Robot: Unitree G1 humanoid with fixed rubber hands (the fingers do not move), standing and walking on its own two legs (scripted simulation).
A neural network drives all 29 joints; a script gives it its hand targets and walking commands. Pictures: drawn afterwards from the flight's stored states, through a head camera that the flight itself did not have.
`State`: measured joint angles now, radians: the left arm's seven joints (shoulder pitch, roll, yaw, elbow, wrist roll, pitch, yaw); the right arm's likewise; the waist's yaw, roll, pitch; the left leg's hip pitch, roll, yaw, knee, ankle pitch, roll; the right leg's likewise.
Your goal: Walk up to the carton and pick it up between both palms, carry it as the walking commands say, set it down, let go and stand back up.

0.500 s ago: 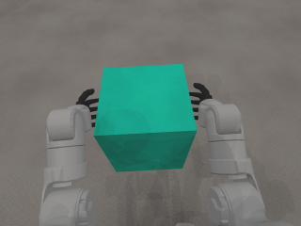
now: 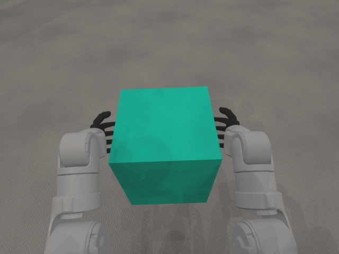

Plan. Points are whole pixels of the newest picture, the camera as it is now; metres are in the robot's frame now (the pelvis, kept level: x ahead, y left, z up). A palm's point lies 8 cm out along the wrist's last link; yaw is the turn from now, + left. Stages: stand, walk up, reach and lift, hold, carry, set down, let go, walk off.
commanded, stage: carry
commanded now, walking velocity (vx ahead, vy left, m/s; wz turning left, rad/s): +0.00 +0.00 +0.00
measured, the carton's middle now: (166, 150) +0.38 +0.01 +0.01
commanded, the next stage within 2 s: none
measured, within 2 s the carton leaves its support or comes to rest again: neither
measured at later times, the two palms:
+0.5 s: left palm (107, 91) +0.52 +0.16 +0.10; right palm (215, 86) +0.53 -0.13 +0.09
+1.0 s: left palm (123, 53) +0.72 +0.14 +0.09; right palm (210, 51) +0.73 -0.16 +0.08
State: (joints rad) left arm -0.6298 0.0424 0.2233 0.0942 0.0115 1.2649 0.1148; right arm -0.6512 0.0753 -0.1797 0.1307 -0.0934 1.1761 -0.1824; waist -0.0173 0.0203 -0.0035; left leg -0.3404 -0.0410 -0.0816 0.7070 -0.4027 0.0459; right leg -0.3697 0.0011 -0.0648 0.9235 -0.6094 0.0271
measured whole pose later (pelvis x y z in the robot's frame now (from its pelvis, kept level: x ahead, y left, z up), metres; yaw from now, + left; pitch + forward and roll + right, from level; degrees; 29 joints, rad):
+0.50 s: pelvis +0.18 -0.01 +0.00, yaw +3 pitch +5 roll +1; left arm -0.61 0.05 0.20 0.09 0.01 1.27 0.11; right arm -0.61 0.08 -0.17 0.09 -0.10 1.20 -0.19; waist -0.02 0.00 -0.01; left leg -0.37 -0.02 -0.07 0.72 -0.35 0.04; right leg -0.30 -0.01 -0.08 0.70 -0.45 0.03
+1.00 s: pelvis +0.40 -0.03 +0.00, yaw +5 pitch +3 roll +2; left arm -0.48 -0.04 0.19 0.00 0.02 1.21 0.11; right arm -0.44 0.12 -0.19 -0.10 -0.11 1.19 -0.19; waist -0.02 0.03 -0.02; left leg -0.26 0.02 0.01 0.88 -0.49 0.03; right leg -0.35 -0.01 -0.09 0.73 -0.42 -0.08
